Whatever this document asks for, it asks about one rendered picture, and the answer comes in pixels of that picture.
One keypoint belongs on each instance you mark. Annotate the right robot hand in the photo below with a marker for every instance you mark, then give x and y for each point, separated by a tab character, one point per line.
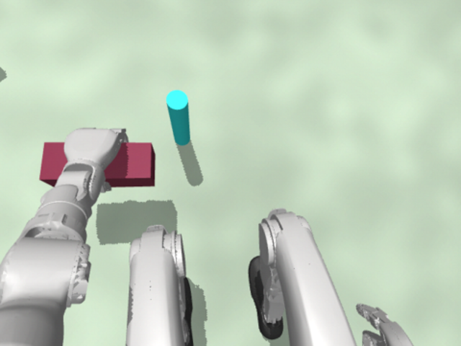
391	333

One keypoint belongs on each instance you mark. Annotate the left robot hand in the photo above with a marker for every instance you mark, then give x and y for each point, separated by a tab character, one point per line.
97	145

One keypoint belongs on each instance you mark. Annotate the right robot foot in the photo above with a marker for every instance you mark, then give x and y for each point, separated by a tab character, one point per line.
269	330

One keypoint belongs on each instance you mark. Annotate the left robot arm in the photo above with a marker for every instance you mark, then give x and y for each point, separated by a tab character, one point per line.
47	268

